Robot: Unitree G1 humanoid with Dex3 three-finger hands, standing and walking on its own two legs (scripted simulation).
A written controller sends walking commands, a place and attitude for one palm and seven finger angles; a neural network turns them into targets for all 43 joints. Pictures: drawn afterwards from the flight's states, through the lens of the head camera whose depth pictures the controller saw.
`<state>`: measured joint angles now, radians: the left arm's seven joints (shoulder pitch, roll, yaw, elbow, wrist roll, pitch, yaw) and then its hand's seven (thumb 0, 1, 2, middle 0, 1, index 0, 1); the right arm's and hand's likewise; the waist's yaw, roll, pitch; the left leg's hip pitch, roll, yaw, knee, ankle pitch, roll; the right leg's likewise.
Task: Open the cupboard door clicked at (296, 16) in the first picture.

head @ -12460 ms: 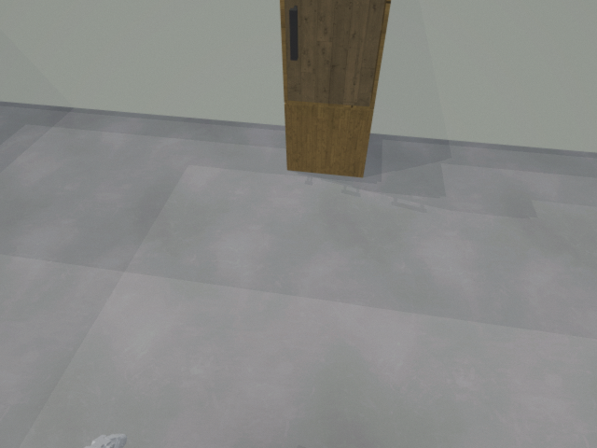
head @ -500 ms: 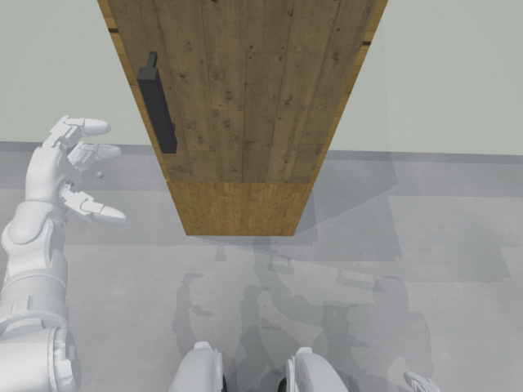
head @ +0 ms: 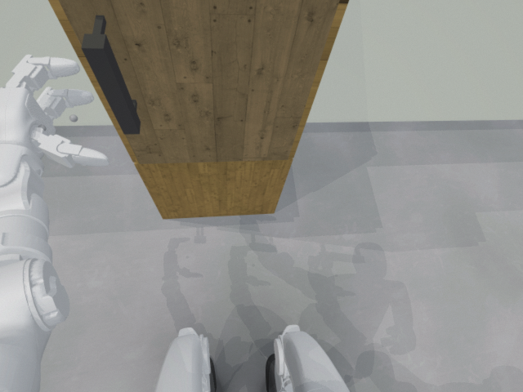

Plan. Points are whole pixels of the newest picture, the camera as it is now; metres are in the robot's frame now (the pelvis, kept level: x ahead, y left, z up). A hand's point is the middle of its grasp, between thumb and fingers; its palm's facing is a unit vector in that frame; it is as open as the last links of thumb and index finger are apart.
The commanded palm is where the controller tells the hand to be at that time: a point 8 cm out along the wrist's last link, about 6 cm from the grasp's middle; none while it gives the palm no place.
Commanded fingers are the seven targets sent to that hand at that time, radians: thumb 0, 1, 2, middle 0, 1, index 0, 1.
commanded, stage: move the hooked fingers beside the handle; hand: left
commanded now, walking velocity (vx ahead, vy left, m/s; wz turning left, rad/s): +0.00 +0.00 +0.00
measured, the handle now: (117, 80) +0.58 +0.19 +0.05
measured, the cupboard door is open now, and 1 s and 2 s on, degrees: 0 0 0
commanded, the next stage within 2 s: slide the fingers in behind the handle in 0.98 s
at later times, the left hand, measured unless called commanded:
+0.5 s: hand (71, 106) +0.53 +0.25 +0.05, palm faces +0.02 -1.00 -0.03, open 13.8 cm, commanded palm +0.51 +0.28 +0.06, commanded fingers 0.00 -0.50 0.30 -0.30 -1.20 -0.30 -1.20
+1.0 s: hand (77, 104) +0.53 +0.24 +0.05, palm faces +0.02 -1.00 -0.02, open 13.9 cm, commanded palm +0.51 +0.27 +0.06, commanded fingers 0.00 -0.50 0.30 -0.30 -1.20 -0.30 -1.20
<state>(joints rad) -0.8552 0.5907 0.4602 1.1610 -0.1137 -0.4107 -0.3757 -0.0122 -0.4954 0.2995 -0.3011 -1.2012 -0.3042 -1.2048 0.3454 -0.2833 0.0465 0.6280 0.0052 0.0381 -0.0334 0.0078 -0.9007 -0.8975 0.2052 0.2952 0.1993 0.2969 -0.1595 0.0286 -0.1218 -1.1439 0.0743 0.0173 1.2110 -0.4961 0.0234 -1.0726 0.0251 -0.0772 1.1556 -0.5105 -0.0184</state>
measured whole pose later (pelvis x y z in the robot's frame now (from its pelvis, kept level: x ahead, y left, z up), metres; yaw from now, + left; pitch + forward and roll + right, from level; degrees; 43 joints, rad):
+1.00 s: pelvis +0.01 +0.02 +0.00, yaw -1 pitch +27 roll -5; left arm -0.93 0.61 0.46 1.18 -0.08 -0.41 -0.33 -0.01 -0.50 0.30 -0.30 -1.20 -0.30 -1.20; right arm 0.36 -0.27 0.06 0.61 -0.01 0.09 0.00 0.00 -0.90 -0.90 0.21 0.30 0.20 0.30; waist -0.19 0.04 -0.12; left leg -1.19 0.07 0.02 1.23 -0.52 0.04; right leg -1.10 0.03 -0.08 1.14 -0.51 0.00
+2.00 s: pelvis +0.01 +0.00 +0.00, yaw +0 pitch +27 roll -4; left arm -0.95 0.49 0.38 1.19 -0.06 -0.43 -0.20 -0.01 -0.50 0.30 -0.30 -1.20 -0.33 -1.24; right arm 0.36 -0.26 0.04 0.64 -0.03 0.08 0.01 0.01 -0.90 -0.90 0.20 0.30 0.20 0.30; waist -0.19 0.04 -0.13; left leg -1.20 0.07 0.00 1.23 -0.51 0.02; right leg -1.12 0.03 -0.09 1.17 -0.53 -0.02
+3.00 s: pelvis +0.01 +0.01 +0.00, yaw +0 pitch +26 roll -4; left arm -0.89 0.40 0.32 1.15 -0.08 -0.48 -0.12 -0.01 -0.28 0.39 -0.30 -1.22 -0.28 -1.23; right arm 0.36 -0.25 0.02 0.65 -0.03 0.09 0.03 0.01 -0.90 -0.90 0.20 0.29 0.20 0.30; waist -0.16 0.05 -0.14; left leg -1.14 0.06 0.01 1.20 -0.51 0.03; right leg -1.06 0.02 -0.07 1.14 -0.53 -0.01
